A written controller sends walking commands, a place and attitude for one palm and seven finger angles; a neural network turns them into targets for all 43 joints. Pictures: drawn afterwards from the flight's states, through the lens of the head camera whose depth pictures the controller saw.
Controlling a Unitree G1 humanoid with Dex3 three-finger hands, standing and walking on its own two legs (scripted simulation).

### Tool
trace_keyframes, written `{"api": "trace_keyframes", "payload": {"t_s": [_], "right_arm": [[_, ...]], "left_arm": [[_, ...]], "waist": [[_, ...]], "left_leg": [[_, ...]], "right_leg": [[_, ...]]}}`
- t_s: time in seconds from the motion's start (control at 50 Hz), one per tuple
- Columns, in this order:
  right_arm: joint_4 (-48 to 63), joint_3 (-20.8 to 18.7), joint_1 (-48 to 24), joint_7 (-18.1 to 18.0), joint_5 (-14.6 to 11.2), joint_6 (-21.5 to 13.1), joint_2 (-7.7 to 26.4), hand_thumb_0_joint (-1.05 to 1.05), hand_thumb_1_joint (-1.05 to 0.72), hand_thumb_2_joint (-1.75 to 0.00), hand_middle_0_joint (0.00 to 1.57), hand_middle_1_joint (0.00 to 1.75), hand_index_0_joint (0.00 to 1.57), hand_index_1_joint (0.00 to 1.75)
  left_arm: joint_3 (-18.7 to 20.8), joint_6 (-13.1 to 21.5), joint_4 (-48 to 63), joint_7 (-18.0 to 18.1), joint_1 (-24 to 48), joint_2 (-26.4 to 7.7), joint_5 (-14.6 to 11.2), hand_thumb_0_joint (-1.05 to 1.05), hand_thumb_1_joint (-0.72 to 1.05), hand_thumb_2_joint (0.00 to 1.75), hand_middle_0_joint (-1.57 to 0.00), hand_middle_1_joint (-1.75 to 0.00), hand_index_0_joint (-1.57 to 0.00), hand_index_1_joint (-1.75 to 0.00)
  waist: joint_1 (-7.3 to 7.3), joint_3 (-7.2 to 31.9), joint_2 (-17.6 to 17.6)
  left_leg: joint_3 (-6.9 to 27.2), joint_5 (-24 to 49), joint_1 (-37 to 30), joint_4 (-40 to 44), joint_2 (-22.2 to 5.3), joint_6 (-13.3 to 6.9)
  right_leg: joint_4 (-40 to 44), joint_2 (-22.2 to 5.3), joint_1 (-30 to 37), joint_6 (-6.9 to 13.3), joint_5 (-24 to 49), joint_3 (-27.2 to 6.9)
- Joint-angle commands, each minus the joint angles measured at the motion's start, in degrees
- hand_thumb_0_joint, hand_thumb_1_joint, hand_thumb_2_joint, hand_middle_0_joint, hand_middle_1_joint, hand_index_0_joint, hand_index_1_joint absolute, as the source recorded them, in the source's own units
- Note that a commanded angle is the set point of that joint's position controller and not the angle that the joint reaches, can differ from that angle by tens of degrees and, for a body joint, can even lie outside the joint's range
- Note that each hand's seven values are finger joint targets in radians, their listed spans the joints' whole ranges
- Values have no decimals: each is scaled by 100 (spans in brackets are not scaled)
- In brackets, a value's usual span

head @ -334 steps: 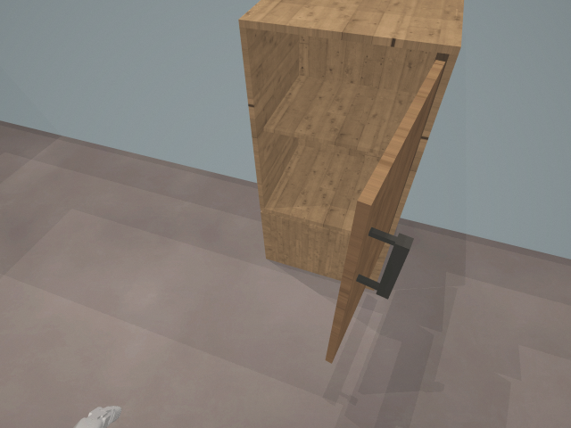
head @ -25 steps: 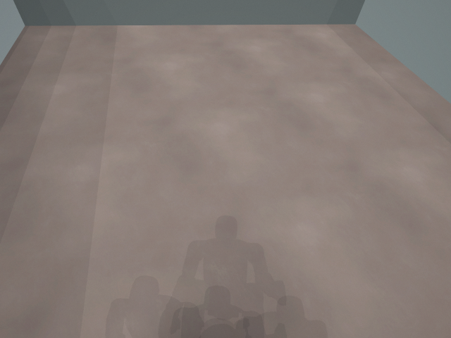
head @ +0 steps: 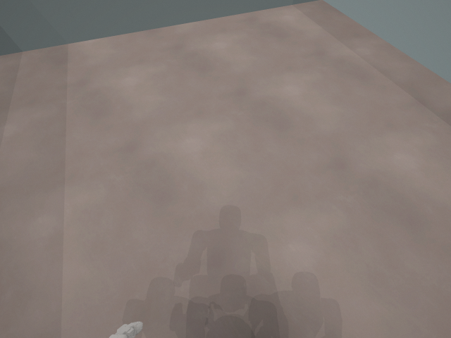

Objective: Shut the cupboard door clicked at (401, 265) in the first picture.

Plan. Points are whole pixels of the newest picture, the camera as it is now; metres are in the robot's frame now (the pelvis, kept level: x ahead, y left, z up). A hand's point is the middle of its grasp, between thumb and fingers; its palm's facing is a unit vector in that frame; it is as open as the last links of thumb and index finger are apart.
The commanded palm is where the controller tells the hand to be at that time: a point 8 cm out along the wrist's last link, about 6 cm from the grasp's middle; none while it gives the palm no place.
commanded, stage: walk to a spot facing it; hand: left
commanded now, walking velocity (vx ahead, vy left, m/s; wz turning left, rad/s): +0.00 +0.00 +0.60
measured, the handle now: out of the picture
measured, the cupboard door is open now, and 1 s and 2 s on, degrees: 81 81 81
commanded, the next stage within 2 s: none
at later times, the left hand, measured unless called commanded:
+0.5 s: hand out of the picture +0.12 +0.27 -0.16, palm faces +0.29 -0.93 -0.23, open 7.4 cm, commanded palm none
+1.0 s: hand out of the picture +0.07 +0.17 -0.13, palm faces +0.54 -0.79 -0.27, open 7.4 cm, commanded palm none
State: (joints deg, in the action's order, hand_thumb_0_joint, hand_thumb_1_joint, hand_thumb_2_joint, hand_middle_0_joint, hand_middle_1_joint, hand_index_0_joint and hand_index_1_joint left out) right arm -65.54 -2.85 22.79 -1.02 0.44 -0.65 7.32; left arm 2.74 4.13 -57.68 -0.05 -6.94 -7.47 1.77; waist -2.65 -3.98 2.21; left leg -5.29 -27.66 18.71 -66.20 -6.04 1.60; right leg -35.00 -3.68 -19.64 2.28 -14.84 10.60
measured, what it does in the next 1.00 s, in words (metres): walks ahead, turning left: left foot, then right foot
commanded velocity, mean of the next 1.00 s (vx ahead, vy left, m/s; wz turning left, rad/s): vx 0.00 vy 0.00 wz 0.60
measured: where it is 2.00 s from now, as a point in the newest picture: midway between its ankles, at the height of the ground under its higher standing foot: outside the picture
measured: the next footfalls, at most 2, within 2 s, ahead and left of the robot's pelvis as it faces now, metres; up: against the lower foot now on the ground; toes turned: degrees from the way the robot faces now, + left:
left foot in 0.28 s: +0.17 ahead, +0.14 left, +0.00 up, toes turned +18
right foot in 0.76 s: +0.20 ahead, -0.11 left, +0.00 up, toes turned +24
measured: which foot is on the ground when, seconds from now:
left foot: up 0.00-0.26, down 0.28-0.76, up 0.78-1.00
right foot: down 0.00-0.28, up 0.30-0.74, down 0.76-1.00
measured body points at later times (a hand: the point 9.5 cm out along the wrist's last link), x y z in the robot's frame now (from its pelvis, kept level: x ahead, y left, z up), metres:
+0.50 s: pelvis +0.09 +0.04 +0.01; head +0.14 +0.07 +0.45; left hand +0.10 +0.31 -0.14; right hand +0.24 -0.18 -0.12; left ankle +0.13 +0.13 -0.73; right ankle +0.09 -0.12 -0.64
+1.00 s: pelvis +0.12 -0.02 +0.02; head +0.17 -0.02 +0.46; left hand +0.04 +0.22 -0.11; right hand +0.33 -0.21 -0.14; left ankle +0.02 +0.10 -0.64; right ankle +0.16 -0.13 -0.73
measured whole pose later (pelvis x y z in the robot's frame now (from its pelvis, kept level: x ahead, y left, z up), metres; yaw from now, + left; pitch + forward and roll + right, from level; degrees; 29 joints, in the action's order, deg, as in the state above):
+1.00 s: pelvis +0.12 -0.02 +0.02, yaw +35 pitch +1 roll +3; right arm -52.1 -6.1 10.1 1.6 1.0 5.2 15.9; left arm 1.2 -1.0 -49.8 1.0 -13.6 -9.4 1.8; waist -1.2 -4.1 1.1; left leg -0.7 -22.2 29.9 -63.0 -1.0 5.0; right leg -29.3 -7.1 -11.9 -0.2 -17.7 9.2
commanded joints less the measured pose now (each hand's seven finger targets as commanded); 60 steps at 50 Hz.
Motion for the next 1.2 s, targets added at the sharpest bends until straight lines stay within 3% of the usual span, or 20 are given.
{"api": "trace_keyframes", "payload": {"t_s": [0.0, 0.2, 0.24, 0.26, 0.28, 0.3, 0.36, 0.42, 0.58, 0.7, 0.72, 0.74, 0.76, 0.82, 0.9, 1.02, 1.12, 1.14, 1.16, 1.18], "right_arm": [[500, -25, 46, 0, 41, -31, 126, 0, -90, -90, 20, 30, 20, 30], [1285, -115, -712, 216, 85, 122, 586, 0, -90, -90, 20, 30, 20, 30], [1248, -257, -34, 199, 143, 82, 1143, 0, -90, -90, 20, 30, 20, 30], [1326, -385, 212, 159, 169, 32, 1814, 0, -90, -90, 20, 30, 20, 30], [1320, -370, 250, 91, 100, 82, 1961, 0, -90, -90, 20, 30, 20, 30], [1404, -365, -67, 26, 91, 77, 1935, 0, -90, -90, 20, 30, 20, 30], [1714, -239, -966, -13, 104, 25, 1501, 0, -90, -90, 20, 30, 20, 30], [1789, -258, -1079, -5, 82, -4, 1522, 0, -90, -90, 20, 30, 20, 30], [1724, -414, -928, 44, 96, 123, 1673, 0, -90, -90, 20, 30, 20, 30], [1924, -477, -1449, 104, 64, 240, 1629, 0, -90, -90, 20, 30, 20, 30], [2004, -454, -1474, 136, 19, 247, 1363, 0, -90, -90, 20, 30, 20, 30], [2164, -395, -1446, 156, -5, 245, 921, 0, -90, -90, 20, 30, 20, 30], [2145, -450, -1409, 150, 96, 267, 1259, 0, -90, -90, 20, 30, 20, 30], [1848, -437, -1300, 248, 119, 403, 1174, 0, -90, -90, 20, 30, 20, 30], [1830, -346, -1476, 272, 70, 389, 1086, 0, -90, -90, 20, 30, 20, 30], [1980, -220, -2008, 278, 33, 368, 1034, 0, -90, -90, 20, 30, 20, 30], [1915, -216, -1478, 239, 27, 231, 1213, 0, -90, -90, 20, 30, 20, 30], [1826, -311, -1035, 233, 52, 165, 1572, 0, -90, -90, 20, 30, 20, 30], [1796, -497, -683, 198, 75, 121, 2289, 0, -90, -90, 20, 30, 20, 30], [1643, -508, -303, 161, 2, 177, 2451, 0, -90, -90, 20, 30, 20, 30]], "left_arm": [[122, -4, -72, 184, -705, -724, -7, 0, 90, 90, -20, -30, -20, -30], [313, -300, 438, 178, -312, -1205, -6, 0, 90, 90, -20, -30, -20, -30], [337, -379, 609, 139, -318, -1163, -83, 0, 90, 90, -20, -30, -20, -30], [286, -420, 843, 98, -455, -825, -166, 0, 90, 90, -20, -30, -20, -30], [229, -463, 1023, 131, -301, -894, -88, 0, 90, 90, -20, -30, -20, -30], [242, -500, 1029, 165, -202, -868, -80, 0, 90, 90, -20, -30, -20, -30], [299, -493, 835, 79, -285, -949, -46, 0, 90, 90, -20, -30, -20, -30], [298, -551, 795, 70, -510, -960, -61, 0, 90, 90, -20, -30, -20, -30], [260, -564, 1156, 121, -158, -931, -99, 0, 90, 90, -20, -30, -20, -30], [276, -480, 1094, 162, -985, -1062, -140, 0, 90, 90, -20, -30, -20, -30], [343, -439, 1079, 196, -1276, -1356, -85, 0, 90, 90, -20, -30, -20, -30], [432, -406, 1174, 219, -1174, -1927, 17, 0, 90, 90, -20, -30, -20, -30], [380, -437, 1339, 230, -800, -1952, -43, 0, 90, 90, -20, -30, -20, -30], [232, -394, 1434, 219, 39, -1362, -42, 0, 90, 90, -20, -30, -20, -30], [214, -328, 1192, 218, -632, -1357, -33, 0, 90, 90, -20, -30, -20, -30], [302, -396, 990, 195, -1047, -1686, 12, 0, 90, 90, -20, -30, -20, -30], [379, -469, 938, 151, -907, -1797, -56, 0, 90, 90, -20, -30, -20, -30], [373, -477, 1007, 130, -875, -1687, -109, 0, 90, 90, -20, -30, -20, -30], [303, -484, 1275, 74, -777, -1288, -148, 0, 90, 90, -20, -30, -20, -30], [207, -530, 1480, 104, -400, -1184, -88, 0, 90, 90, -20, -30, -20, -30]], "waist": [[148, 349, -784], [132, 316, -1044], [-233, 766, 277], [-264, 852, 2175], [-289, 1109, 1632], [-161, 1211, 1472], [134, 811, 552], [197, 1019, 299], [-11, 1014, 478], [404, 1006, 475], [558, 1088, -217], [561, 795, -2074], [439, 725, -1643], [-1, -49, -1146], [265, 295, -1216], [550, 447, -1507], [333, 907, -1435], [64, 1267, -716], [-154, 1420, 1251], [-302, 1411, 1304]], "left_leg": [[411, 447, 991, 55, -249, 30], [-204, 1231, 277, 2585, 34, 24], [245, 2840, -951, 3700, -10, -182], [2501, 5093, -1536, 4354, -1514, -974], [3172, 4692, -1507, 4589, -2014, -1441], [3242, 3798, -1461, 4632, -1882, -1421], [2159, 2865, -695, 4720, -1027, -1012], [1909, 2955, -779, 4779, -807, -1036], [2440, 2972, -993, 4582, -753, -1228], [2531, 2472, 337, 4108, -173, -800], [2128, 1513, 1060, 3334, 283, -438], [839, -100, 2135, 1807, 1176, 112], [993, -405, 1905, 549, 871, 74], [836, 592, 1740, -655, 489, 170], [493, 597, 1724, -26, 458, 357], [80, 192, 1067, 1572, 449, 316], [-227, 1255, -414, 3835, 616, 95], [215, 2409, -1591, 4400, 241, -91], [2319, 4924, -2768, 4314, -1399, -871], [2592, 6324, -2596, 4171, -1946, -1443]], "right_leg": [[1747, -1799, 701, 532, 2926, -846], [824, -1760, 839, 171, 2063, 56], [-947, -1255, 304, -237, 1264, 354], [-2538, -299, -1045, -746, -2014, 376], [-3396, -137, -1231, -680, -2672, -488], [-3836, -203, -1580, -666, -2218, -882], [-3714, -334, -1418, -719, -908, -1045], [-3209, -247, -1142, -758, -680, -1049], [-1846, 26, -905, -775, -1092, -1039], [672, 283, 1101, -586, -107, -859], [1680, -442, 1816, -347, -265, -1501], [2285, -2156, 1884, 345, -452, -3288], [2284, -2595, 979, 676, -452, -3210], [1955, -1594, 187, 306, 379, -1757], [1460, -1498, 1321, 328, 2309, -1046], [1152, -1716, 1651, 413, 2923, -731], [89, -1620, 1498, -26, 3019, -140], [-916, -1465, 749, -298, 2450, 14], [-2224, -608, -1197, -776, -1113, 106], [-2869, -445, -1615, -808, -2464, -458]]}}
